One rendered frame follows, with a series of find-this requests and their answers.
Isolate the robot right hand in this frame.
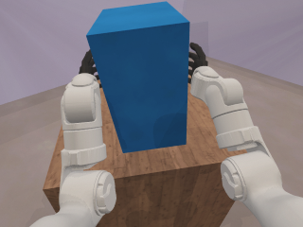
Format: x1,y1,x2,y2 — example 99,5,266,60
187,43,208,84

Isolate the right robot upper arm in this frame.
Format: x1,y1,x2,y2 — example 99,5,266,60
221,150,303,227

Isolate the robot left forearm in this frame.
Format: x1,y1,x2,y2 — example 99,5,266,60
59,73,107,207

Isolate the carton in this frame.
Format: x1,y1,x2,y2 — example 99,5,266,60
86,1,190,153

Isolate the robot left hand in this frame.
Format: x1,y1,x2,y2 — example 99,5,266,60
79,49,102,88

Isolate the left robot upper arm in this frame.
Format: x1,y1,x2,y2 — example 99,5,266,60
29,170,116,227

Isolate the pedestal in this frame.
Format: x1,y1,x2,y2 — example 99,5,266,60
43,75,247,227

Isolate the robot right forearm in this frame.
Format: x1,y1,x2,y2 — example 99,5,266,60
190,66,283,184

